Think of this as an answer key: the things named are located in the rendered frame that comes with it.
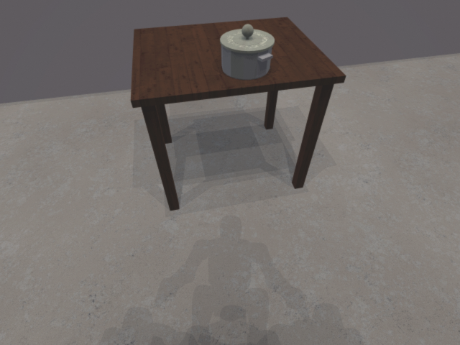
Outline lid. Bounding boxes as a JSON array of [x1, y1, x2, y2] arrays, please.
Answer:
[[220, 29, 275, 53]]

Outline pot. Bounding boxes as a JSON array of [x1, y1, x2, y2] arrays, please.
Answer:
[[221, 46, 273, 80]]

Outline knob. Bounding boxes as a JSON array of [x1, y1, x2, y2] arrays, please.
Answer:
[[241, 24, 254, 37]]

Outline table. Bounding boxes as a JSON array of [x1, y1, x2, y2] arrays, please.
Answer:
[[131, 17, 346, 211]]

